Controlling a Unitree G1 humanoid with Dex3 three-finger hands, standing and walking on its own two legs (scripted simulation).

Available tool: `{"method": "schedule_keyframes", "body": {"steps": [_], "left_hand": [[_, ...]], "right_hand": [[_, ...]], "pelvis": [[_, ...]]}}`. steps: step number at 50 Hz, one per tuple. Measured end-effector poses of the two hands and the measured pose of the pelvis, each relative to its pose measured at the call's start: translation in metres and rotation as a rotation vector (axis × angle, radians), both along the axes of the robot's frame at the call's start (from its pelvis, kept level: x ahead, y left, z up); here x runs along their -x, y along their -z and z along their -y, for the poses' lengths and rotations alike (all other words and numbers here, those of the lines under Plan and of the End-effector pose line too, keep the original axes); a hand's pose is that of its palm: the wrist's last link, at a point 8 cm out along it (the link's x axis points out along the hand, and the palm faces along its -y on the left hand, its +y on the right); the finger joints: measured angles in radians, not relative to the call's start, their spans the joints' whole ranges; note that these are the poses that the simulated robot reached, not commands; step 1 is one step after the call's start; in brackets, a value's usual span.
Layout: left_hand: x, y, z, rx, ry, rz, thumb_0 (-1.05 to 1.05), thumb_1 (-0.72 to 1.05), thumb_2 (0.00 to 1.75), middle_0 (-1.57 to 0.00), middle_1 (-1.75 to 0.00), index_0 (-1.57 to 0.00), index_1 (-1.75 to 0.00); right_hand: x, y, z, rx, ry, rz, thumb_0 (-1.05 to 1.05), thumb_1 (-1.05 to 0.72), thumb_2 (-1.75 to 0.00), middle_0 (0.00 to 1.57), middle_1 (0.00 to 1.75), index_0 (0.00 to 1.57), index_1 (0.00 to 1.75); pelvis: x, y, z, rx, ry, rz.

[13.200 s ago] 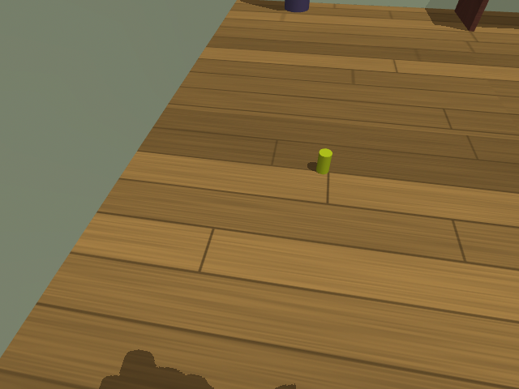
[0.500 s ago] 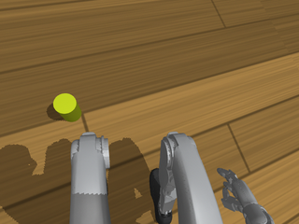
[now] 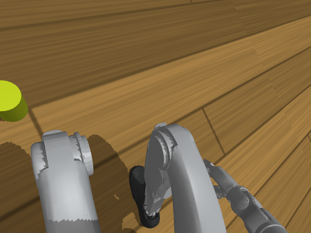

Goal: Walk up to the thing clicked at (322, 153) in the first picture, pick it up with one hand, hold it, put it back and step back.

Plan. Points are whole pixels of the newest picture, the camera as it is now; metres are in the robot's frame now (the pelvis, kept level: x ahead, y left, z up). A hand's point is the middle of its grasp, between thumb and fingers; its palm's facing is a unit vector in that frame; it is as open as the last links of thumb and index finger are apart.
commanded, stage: close in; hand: left
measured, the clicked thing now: (8, 103) +0.42 +0.30 -0.23
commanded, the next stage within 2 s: rest palm in 0.56 s
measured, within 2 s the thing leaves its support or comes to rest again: leaves its support in 1.66 s
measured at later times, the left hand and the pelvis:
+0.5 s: hand out of the picture +0.37 +0.31 -0.17, palm faces +0.32 -0.95 +0.02, open 17.7 cm; pelvis -0.02 +0.00 -0.02, yaw -2 degrees
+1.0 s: hand (4, 109) +0.39 +0.30 -0.19, palm faces +0.34 -0.94 +0.01, open 15.4 cm; pelvis -0.02 +0.01 -0.02, yaw -4 degrees
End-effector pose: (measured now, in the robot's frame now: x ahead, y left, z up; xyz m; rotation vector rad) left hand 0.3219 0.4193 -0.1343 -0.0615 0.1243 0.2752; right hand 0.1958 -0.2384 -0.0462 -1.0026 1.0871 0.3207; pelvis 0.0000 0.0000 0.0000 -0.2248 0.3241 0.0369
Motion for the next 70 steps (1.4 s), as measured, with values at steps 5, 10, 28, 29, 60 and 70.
{"method": "schedule_keyframes", "body": {"steps": [5, 10, 28, 29, 60, 70], "left_hand": [[-0.005, 0.016, 0.02, 0.006, -0.024, 0.019, -0.02, -0.61, 0.04, -0.07, -0.09, -0.06, -0.1], [-0.008, 0.022, 0.034, -0.01, -0.055, 0.04, -0.02, -0.61, 0.03, -0.07, -0.09, -0.06, -0.09], [-0.015, 0.038, 0.068, -0.036, -0.053, 0.056, -0.02, -0.59, 0.04, -0.05, -0.07, -0.05, -0.06], [-0.016, 0.04, 0.069, -0.038, -0.054, 0.058, -0.02, -0.59, 0.04, -0.05, -0.07, -0.05, -0.06], [-0.04, 0.057, 0.081, -0.061, -0.07, 0.069, -0.01, 0.0, 0.48, -0.44, -0.43, -0.43, -0.44], [-0.044, 0.057, 0.078, -0.062, -0.089, 0.066, -0.01, -0.02, 0.65, -0.64, -0.73, -0.64, -0.74]], "right_hand": [[0.002, 0.001, -0.003, 0.019, -0.031, -0.012, 0.01, -0.93, -0.91, 0.2, 0.3, 0.21, 0.3], [0.006, 0.001, -0.005, 0.03, -0.053, -0.015, 0.0, -0.94, -0.91, 0.2, 0.3, 0.21, 0.3], [0.032, -0.012, -0.003, 0.082, -0.088, -0.051, 0.0, -0.93, -0.91, 0.21, 0.3, 0.21, 0.3], [0.034, -0.012, -0.003, 0.087, -0.088, -0.057, 0.0, -0.93, -0.91, 0.21, 0.3, 0.21, 0.3], [0.047, -0.017, -0.012, 0.145, -0.107, -0.122, 0.0, -0.89, -0.9, 0.21, 0.3, 0.21, 0.3], [0.054, -0.019, -0.01, 0.159, -0.092, -0.136, 0.0, -0.89, -0.9, 0.21, 0.3, 0.21, 0.3]], "pelvis": [[0.002, 0.007, -0.001, 0.012, 0.009, 0.038], [0.006, 0.012, -0.001, 0.02, 0.015, 0.073], [0.016, 0.02, -0.004, 0.045, 0.03, 0.152], [0.016, 0.02, -0.005, 0.048, 0.03, 0.155], [0.019, 0.02, -0.01, 0.089, 0.051, 0.19], [0.02, 0.019, -0.011, 0.093, 0.054, 0.192]]}}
